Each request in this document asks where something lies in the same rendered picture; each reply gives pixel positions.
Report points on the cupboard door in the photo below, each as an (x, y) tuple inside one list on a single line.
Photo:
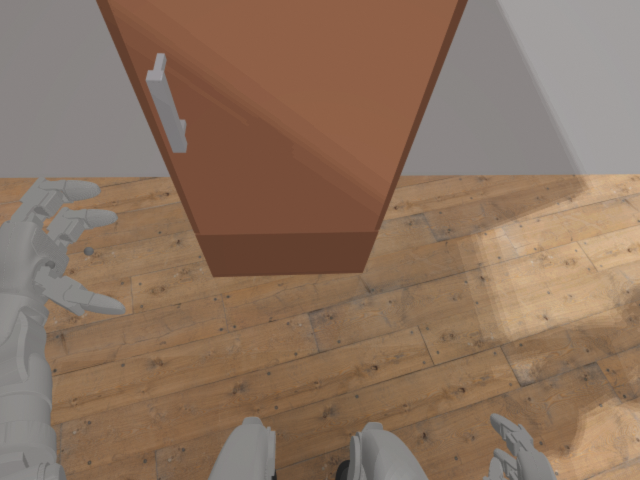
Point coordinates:
[(297, 111)]

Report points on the robot right hand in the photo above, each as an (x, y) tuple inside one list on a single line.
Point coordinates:
[(529, 464)]

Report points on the robot left hand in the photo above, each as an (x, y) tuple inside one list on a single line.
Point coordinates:
[(25, 248)]

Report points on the robot right thigh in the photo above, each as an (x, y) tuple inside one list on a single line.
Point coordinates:
[(381, 455)]

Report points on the robot left forearm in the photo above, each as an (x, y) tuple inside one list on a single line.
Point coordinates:
[(26, 435)]

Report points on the robot left thigh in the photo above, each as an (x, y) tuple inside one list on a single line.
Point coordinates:
[(248, 454)]

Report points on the handle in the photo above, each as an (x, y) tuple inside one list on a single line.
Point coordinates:
[(163, 100)]

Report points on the robot thigh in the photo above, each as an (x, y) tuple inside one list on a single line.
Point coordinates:
[(248, 454), (381, 455)]

